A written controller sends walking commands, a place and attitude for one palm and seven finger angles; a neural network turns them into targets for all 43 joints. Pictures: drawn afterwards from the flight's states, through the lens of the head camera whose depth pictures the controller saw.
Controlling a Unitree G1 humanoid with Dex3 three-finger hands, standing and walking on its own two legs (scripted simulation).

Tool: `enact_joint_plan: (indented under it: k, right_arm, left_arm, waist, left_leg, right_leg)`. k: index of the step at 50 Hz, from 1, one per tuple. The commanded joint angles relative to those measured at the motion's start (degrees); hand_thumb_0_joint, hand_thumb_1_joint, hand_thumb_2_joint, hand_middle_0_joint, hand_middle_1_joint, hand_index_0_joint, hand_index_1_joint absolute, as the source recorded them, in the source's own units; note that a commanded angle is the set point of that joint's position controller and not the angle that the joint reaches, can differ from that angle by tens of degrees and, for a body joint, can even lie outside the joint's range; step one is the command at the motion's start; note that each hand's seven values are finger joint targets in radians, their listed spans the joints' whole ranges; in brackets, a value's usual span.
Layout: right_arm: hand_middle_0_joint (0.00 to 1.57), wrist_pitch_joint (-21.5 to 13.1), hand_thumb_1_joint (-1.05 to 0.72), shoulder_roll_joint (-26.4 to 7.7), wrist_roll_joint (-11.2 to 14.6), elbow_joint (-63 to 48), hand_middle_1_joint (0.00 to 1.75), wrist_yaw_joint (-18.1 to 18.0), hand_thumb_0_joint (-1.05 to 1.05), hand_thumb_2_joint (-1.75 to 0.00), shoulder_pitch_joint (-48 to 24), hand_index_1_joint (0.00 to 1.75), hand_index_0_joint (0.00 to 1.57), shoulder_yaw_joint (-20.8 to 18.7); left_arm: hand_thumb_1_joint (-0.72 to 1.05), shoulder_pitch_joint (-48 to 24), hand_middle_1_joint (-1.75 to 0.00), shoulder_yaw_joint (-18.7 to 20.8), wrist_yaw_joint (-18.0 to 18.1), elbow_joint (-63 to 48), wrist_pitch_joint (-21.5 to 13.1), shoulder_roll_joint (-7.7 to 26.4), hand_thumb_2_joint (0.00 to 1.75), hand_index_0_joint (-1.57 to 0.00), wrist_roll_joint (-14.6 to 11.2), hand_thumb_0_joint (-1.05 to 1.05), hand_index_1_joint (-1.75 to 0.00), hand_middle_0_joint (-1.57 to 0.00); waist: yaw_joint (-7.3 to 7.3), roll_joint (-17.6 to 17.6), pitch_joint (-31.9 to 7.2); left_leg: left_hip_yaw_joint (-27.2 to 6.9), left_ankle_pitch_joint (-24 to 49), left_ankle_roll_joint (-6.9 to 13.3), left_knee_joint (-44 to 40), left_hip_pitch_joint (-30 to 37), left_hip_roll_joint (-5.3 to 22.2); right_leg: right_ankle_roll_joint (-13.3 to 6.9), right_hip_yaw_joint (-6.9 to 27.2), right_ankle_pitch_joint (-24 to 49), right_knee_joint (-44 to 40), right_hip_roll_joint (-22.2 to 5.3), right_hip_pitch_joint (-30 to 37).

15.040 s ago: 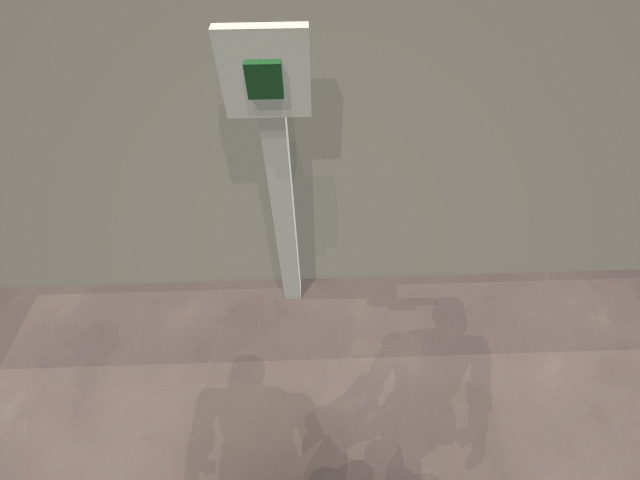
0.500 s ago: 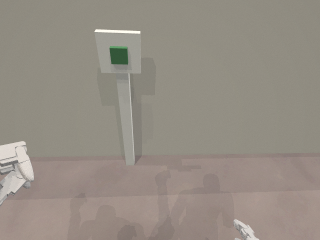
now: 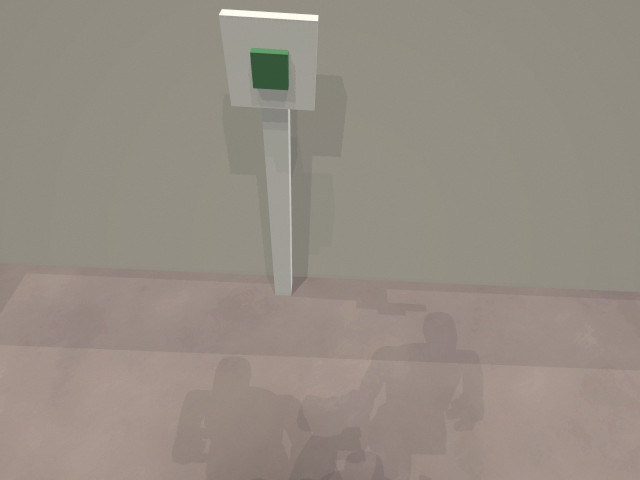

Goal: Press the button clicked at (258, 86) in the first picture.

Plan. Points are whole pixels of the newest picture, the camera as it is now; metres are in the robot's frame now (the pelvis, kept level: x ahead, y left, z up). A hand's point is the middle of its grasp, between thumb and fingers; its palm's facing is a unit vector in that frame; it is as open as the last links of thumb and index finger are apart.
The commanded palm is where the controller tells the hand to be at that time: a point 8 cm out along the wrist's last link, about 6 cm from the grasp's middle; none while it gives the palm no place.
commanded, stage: let the arm hang, fingers relaxed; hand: left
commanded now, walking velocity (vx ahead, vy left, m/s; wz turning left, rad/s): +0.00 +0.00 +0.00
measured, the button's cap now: (270, 68) +0.81 +0.13 +0.12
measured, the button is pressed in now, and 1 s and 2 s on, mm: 0 0 0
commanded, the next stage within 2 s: stand and wait in 0.82 s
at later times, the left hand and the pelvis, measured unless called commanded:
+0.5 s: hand out of the picture -0.01 +0.18 -0.16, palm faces +0.01 -0.98 -0.19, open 7.0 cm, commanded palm none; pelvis +0.00 +0.01 +0.01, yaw -1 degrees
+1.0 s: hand out of the picture +0.02 +0.17 -0.16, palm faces +0.00 -0.98 -0.20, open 7.4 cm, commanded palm none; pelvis +0.02 +0.00 +0.01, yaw -2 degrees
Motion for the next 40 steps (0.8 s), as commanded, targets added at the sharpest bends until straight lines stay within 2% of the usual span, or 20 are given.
enact_joint_plan:
  k: [1,2,3,5,8,13,16,19,20,24,26,29,33,40]
  right_arm:
    - [0.2,-0.5,-0.9,-5.0,-0.2,1.2,0.3,-0.9,0.0,-0.9,1.9,0.3,0.2,-1.1]
    - [0.2,-0.6,-0.9,-5.1,-0.1,2.0,0.3,-1.0,0.0,-0.9,2.1,0.3,0.2,-1.2]
    - [0.2,-0.6,-0.9,-5.6,0.1,2.7,0.3,-1.1,0.0,-0.9,2.6,0.3,0.2,-1.4]
    - [0.2,-0.7,-0.9,-5.0,0.3,4.9,0.3,-1.3,0.0,-0.9,4.4,0.3,0.2,-1.5]
    - [0.2,-0.8,-0.9,-5.0,0.5,7.5,0.3,-1.6,0.0,-0.9,5.8,0.3,0.2,-1.4]
    - [0.2,-0.7,-0.9,-4.4,0.5,10.5,0.3,-1.7,0.0,-0.9,7.8,0.3,0.2,-1.2]
    - [0.2,-0.7,-0.9,-3.5,0.4,11.8,0.3,-1.8,0.0,-0.9,9.0,0.3,0.2,-1.1]
    - [0.2,-0.5,-0.9,-2.7,0.4,12.7,0.3,-1.8,0.0,-0.9,9.4,0.3,0.2,-1.1]
    - [0.2,-0.5,-0.9,-2.5,0.3,12.7,0.3,-1.8,0.0,-0.9,9.7,0.3,0.2,-1.1]
    - [0.2,-0.7,-0.9,-1.5,0.3,13.3,0.3,-1.8,0.0,-0.9,10.5,0.3,0.2,-1.2]
    - [0.2,-0.8,-0.9,-1.1,0.3,13.5,0.3,-1.9,0.0,-0.9,10.5,0.3,0.2,-1.2]
    - [0.2,-0.9,-0.9,-0.7,0.3,13.6,0.3,-1.9,0.0,-0.9,10.8,0.3,0.2,-1.2]
    - [0.2,-1.0,-0.9,-0.9,0.3,13.5,0.3,-2.1,0.0,-0.9,10.8,0.3,0.2,-1.4]
    - [0.2,-1.1,-0.9,-1.1,0.3,13.7,0.3,-2.0,0.0,-0.9,10.7,0.3,0.2,-1.5]
  left_arm:
    - [0.9,0.3,-0.9,0.6,-1.7,3.2,-2.4,6.7,0.9,-0.75,-1.3,0.0,-0.9,-0.75]
    - [0.9,1.0,-0.86,0.4,-1.8,5.1,-2.4,6.7,0.9,-0.71,-1.3,0.0,-0.86,-0.71]
    - [0.9,1.4,-0.82,0.3,-1.8,6.6,-2.5,6.8,0.9,-0.68,-1.3,0.0,-0.82,-0.68]
    - [0.9,1.7,-0.74,-0.1,-1.8,9.6,-2.7,6.1,0.9,-0.6,-1.4,0.0,-0.74,-0.6]
    - [0.9,2.1,-0.62,-0.5,-1.6,12.9,-2.8,5.5,0.9,-0.49,-1.4,0.0,-0.62,-0.49]
    - [0.9,3.3,-0.42,-0.8,-1.3,16.8,-2.6,4.8,0.9,-0.31,-1.4,0.0,-0.42,-0.31]
    - [0.9,3.8,-0.3,-0.8,-1.1,18.1,-2.6,3.9,0.9,-0.2,-1.4,0.0,-0.3,-0.2]
    - [0.9,4.2,-0.3,-0.8,-1.0,18.8,-2.6,3.4,0.9,-0.2,-1.4,0.0,-0.3,-0.2]
    - [0.9,4.3,-0.3,-0.7,-0.9,18.8,-2.5,3.0,0.9,-0.2,-1.4,0.0,-0.3,-0.2]
    - [0.9,4.3,-0.3,-0.5,-0.8,18.8,-2.7,2.6,0.9,-0.2,-1.3,0.0,-0.3,-0.2]
    - [0.9,4.4,-0.3,-0.4,-0.7,18.7,-2.7,2.1,0.9,-0.2,-1.3,0.0,-0.3,-0.2]
    - [0.9,4.0,-0.3,-0.3,-0.7,18.5,-2.8,1.8,0.9,-0.2,-1.3,0.0,-0.3,-0.2]
    - [0.9,4.2,-0.3,-0.1,-0.6,18.3,-2.9,1.7,0.9,-0.2,-1.3,0.0,-0.3,-0.2]
    - [0.9,3.3,-0.3,0.0,-0.6,17.9,-3.2,2.3,0.9,-0.2,-1.4,0.0,-0.3,-0.2]
  waist:
    - [1.2,12.8,-0.9]
    - [1.58,11.7,-1.3]
    - [1.82,8.3,-1.3]
    - [1.31,4.4,-3.1]
    - [1.16,3.7,-1.8]
    - [1.29,2.9,1.6]
    - [1.05,2.3,1.7]
    - [1.15,1.7,3.6]
    - [1.12,2.6,4.0]
    - [1.07,1.5,3.5]
    - [1.14,2.9,4.0]
    - [1.14,2.4,4.4]
    - [1.31,3.4,4.2]
    - [0.83,1.7,3.3]
  left_leg:
    - [-6.2,2.9,1.8,-12.7,0.8,5.9]
    - [-6.6,2.1,1.9,-13.8,0.1,6.0]
    - [-6.5,3.0,1.9,-13.6,0.6,6.2]
    - [-5.7,4.5,1.9,-13.8,3.5,6.0]
    - [-5.5,5.7,1.9,-14.5,5.2,6.4]
    - [-5.5,2.4,2.0,-16.4,4.5,6.4]
    - [-5.4,1.3,2.0,-17.0,4.4,6.3]
    - [-4.9,0.2,1.9,-16.9,3.7,5.9]
    - [-4.9,-0.2,1.9,-16.9,3.6,5.7]
    - [-4.7,0.6,1.9,-16.8,3.2,5.7]
    - [-4.6,0.5,1.9,-16.8,3.3,5.6]
    - [-4.3,1.5,1.8,-16.5,3.0,5.7]
    - [-4.2,2.0,1.9,-16.5,3.3,6.1]
    - [-3.5,4.1,1.7,-15.7,5.1,5.8]
  right_leg:
    - [-1.2,6.3,3.4,-12.5,-4.8,4.3]
    - [-1.2,6.2,4.3,-12.7,-4.6,6.2]
    - [-1.2,6.0,5.4,-13.4,-4.7,6.9]
    - [-1.2,5.9,6.4,-14.3,-5.4,7.4]
    - [-1.2,5.5,6.3,-14.8,-5.4,6.3]
    - [-1.1,5.2,3.7,-15.5,-5.3,5.1]
    - [-1.1,5.5,3.1,-15.5,-5.4,5.2]
    - [-1.0,5.4,1.3,-15.9,-5.5,4.2]
    - [-1.1,5.8,0.8,-16.0,-5.4,3.7]
    - [-1.0,5.9,1.8,-15.5,-5.4,4.3]
    - [-1.1,5.9,1.9,-15.3,-5.4,3.7]
    - [-1.0,5.9,3.1,-15.0,-5.3,3.9]
    - [-1.0,5.9,4.2,-14.7,-5.1,3.9]
    - [-1.2,6.7,4.4,-15.4,-5.4,3.9]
